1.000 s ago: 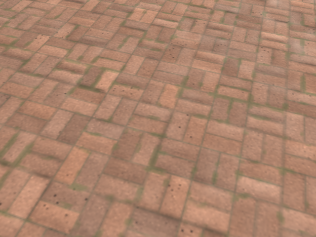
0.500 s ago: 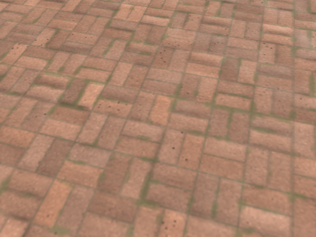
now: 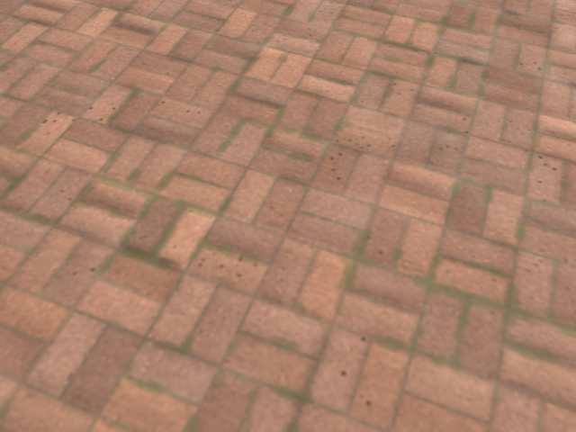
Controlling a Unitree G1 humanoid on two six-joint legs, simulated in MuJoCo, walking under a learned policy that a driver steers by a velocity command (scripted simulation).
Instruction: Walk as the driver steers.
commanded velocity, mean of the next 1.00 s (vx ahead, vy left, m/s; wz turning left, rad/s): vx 0.11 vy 0.00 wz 0.00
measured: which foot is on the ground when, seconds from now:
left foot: down 0.00-1.00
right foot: up 0.00-0.26, down 0.28-0.96, up 0.98-1.00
